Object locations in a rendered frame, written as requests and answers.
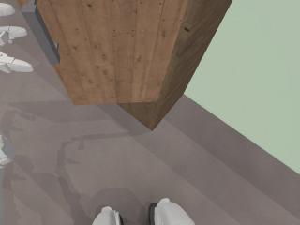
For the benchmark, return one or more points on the right robot thigh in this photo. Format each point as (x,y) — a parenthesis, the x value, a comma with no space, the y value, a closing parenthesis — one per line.
(170,213)

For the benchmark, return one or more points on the cupboard door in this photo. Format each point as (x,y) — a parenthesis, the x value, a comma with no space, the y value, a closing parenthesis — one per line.
(112,51)

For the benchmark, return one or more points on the robot thigh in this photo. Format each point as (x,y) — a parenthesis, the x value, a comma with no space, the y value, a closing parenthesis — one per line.
(108,217)
(170,213)

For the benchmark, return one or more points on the robot left hand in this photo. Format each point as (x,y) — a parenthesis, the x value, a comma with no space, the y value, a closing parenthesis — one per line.
(10,63)

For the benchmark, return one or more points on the handle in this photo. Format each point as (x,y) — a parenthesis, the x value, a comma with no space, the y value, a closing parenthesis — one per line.
(39,29)

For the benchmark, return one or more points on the left robot thigh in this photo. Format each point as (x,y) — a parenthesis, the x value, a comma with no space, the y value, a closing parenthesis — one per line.
(108,217)

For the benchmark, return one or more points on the left robot upper arm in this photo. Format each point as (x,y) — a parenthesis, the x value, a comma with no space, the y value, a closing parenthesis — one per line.
(7,154)

